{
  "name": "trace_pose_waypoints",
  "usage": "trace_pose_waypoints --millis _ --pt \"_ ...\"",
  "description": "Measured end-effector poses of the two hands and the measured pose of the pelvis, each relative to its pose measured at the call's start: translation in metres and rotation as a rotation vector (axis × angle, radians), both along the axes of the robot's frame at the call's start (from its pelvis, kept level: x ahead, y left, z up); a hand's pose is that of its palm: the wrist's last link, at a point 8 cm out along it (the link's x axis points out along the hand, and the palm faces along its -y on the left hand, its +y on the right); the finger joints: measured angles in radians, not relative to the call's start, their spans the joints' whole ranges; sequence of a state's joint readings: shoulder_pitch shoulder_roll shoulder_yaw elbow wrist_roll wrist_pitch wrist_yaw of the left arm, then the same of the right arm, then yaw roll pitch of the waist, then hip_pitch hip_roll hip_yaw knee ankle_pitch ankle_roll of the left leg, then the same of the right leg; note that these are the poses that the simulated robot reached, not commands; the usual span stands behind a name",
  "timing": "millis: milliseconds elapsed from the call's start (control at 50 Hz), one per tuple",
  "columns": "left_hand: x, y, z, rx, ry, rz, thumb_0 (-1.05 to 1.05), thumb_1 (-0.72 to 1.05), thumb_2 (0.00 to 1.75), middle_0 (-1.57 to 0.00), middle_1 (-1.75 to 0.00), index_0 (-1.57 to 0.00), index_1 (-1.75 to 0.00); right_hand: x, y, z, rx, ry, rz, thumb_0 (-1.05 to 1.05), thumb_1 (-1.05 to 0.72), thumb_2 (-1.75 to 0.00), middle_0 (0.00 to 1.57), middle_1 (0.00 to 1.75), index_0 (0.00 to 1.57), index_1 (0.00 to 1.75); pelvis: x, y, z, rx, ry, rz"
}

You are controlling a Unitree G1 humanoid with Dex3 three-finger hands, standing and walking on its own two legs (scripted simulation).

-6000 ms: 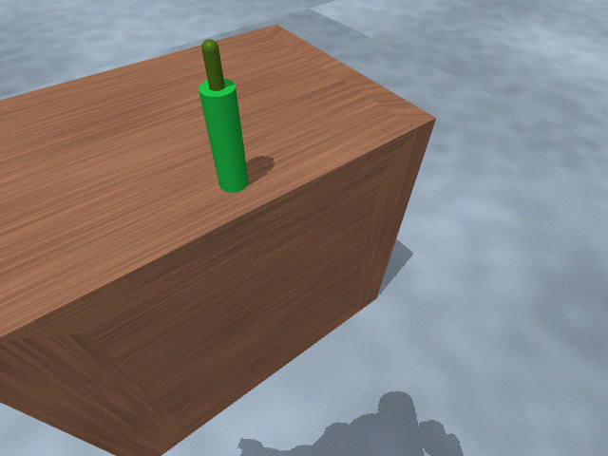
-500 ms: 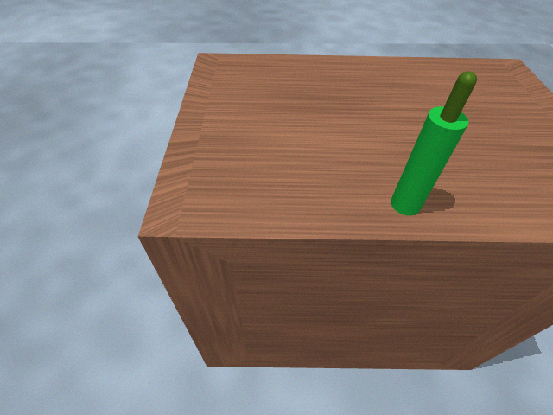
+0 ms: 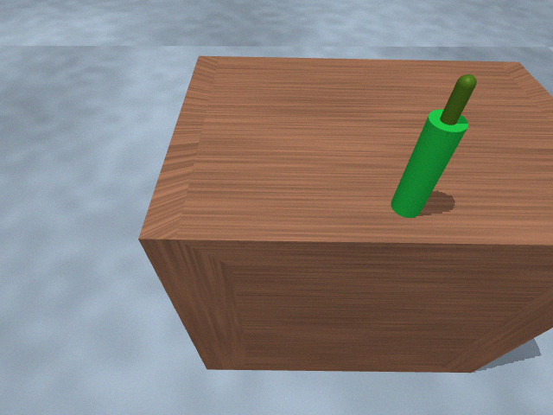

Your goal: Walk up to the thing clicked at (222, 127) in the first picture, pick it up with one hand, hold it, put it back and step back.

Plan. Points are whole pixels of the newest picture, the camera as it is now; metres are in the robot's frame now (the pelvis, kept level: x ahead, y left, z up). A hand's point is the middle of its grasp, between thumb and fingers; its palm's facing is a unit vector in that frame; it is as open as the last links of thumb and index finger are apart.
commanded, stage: stand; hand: right
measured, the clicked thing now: (431, 153) +0.44 -0.24 +0.14
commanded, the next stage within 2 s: rise first in 0.20 s
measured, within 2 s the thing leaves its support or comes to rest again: neither
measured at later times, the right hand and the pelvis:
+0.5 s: hand (428, 408) +0.15 -0.24 -0.14, palm faces +0.17 +0.94 -0.31, open 9.9 cm; pelvis -0.02 +0.00 -0.01, yaw +0 degrees
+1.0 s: hand (466, 347) +0.20 -0.25 +0.01, palm faces +0.31 +0.88 -0.37, open 17.1 cm; pelvis +0.01 +0.01 -0.01, yaw -1 degrees
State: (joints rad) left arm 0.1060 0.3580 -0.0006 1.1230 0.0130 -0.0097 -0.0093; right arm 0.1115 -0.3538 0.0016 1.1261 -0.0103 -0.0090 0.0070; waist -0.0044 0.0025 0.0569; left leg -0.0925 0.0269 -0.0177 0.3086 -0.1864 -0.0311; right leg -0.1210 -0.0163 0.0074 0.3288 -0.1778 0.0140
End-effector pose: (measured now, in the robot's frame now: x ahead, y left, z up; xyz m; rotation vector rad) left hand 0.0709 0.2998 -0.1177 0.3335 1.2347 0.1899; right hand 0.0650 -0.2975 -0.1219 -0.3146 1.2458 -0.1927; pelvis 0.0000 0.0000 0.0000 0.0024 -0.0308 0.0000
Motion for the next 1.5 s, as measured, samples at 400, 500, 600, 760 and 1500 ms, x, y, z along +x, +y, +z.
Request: trace_pose_waypoints --millis 400,500,600,760,1500 --pt "0.021 -0.008 0.003 -0.020 -0.157 0.029 0.01 0.83 0.83 -0.16 -0.23 -0.15 -0.24 0.020 0.010 0.003 0.015 -0.159 -0.039 0.01 -0.83 -0.83 0.16 0.23 0.16 0.24 -0.011 0.001 -0.004 0.002 0.011 0.000" --pt "0.061 -0.017 0.013 -0.025 -0.318 0.043 0.01 0.61 0.60 -0.10 -0.14 -0.09 -0.15 0.065 0.012 0.016 0.003 -0.353 -0.083 0.01 -0.61 -0.60 0.11 0.14 0.11 0.14 -0.018 0.004 -0.008 0.001 0.048 -0.005" --pt "0.079 -0.021 0.023 -0.030 -0.401 0.049 0.01 0.35 0.36 -0.07 -0.09 -0.07 -0.09 0.083 0.005 0.043 -0.034 -0.495 -0.084 0.01 -0.35 -0.38 0.08 0.08 0.08 0.09 -0.010 0.005 -0.007 0.002 0.068 -0.004" --pt "0.080 -0.039 0.027 -0.079 -0.455 0.027 0.00 -0.06 0.13 -0.05 -0.05 -0.06 -0.05 0.082 0.005 0.079 -0.081 -0.616 -0.064 0.01 0.06 -0.17 0.06 0.06 0.06 0.06 0.004 0.006 -0.006 0.003 0.050 -0.006" --pt "0.086 -0.033 0.030 -0.113 -0.531 0.009 -0.01 -0.54 0.04 -0.06 -0.05 -0.05 -0.06 0.077 0.016 0.251 -0.309 -1.237 0.160 -0.01 0.53 -0.03 0.06 0.05 0.06 0.06 -0.001 0.014 -0.007 -0.007 -0.021 -0.026"
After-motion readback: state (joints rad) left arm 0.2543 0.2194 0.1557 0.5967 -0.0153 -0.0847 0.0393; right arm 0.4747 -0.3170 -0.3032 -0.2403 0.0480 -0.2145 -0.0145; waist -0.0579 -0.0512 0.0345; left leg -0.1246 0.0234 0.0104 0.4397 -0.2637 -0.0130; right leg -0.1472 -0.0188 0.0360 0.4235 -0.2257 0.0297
